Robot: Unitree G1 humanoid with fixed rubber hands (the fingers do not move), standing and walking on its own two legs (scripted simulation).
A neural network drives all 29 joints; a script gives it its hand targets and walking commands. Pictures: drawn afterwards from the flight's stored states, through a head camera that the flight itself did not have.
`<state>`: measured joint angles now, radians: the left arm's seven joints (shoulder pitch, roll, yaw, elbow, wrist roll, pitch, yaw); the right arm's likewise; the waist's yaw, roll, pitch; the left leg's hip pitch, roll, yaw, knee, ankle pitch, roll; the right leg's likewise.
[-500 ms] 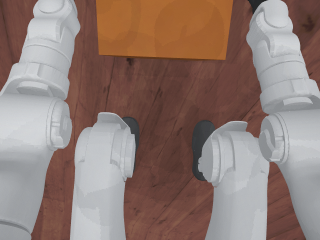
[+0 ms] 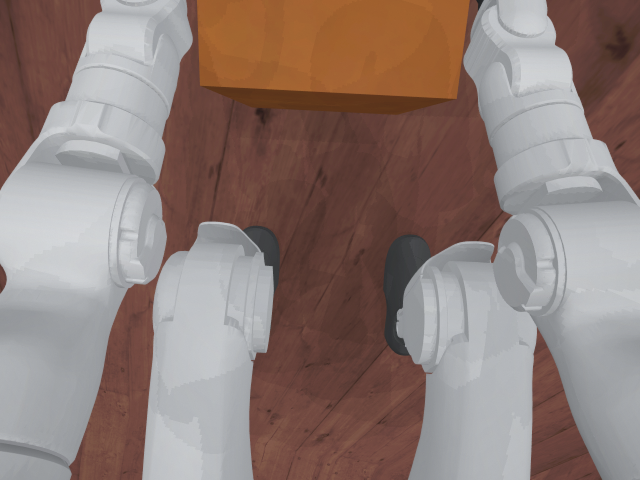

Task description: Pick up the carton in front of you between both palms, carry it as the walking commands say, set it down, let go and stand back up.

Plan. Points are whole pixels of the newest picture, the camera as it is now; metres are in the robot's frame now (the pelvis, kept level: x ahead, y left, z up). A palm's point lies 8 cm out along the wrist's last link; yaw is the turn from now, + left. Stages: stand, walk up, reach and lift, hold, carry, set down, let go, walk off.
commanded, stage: reach and lift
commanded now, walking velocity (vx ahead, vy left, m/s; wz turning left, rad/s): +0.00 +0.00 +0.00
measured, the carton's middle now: (331, 4) +0.54 +0.04 -0.25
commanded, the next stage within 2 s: none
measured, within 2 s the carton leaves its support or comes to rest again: leaves its support in 0.12 s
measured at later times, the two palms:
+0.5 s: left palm out of the picture +0.51 +0.19 -0.03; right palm out of the picture +0.52 -0.11 -0.03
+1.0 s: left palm out of the picture +0.47 +0.18 +0.12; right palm out of the picture +0.49 -0.12 +0.13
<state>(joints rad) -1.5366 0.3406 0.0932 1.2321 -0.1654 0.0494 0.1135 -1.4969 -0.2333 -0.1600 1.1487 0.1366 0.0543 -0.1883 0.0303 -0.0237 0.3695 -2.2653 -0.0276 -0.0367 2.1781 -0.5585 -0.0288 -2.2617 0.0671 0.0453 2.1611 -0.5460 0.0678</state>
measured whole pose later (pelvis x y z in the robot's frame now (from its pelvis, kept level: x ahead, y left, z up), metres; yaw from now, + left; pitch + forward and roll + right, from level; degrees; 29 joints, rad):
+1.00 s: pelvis +0.02 -0.01 +0.17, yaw +3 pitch +41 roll +0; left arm -0.90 0.00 0.43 0.66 0.20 0.37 0.02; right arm -0.88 0.07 -0.45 0.62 -0.19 0.35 -0.07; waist 0.02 -0.02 -0.22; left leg -1.82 -0.10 -0.10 1.59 -0.48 -0.06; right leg -1.81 0.12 0.10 1.60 -0.50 0.06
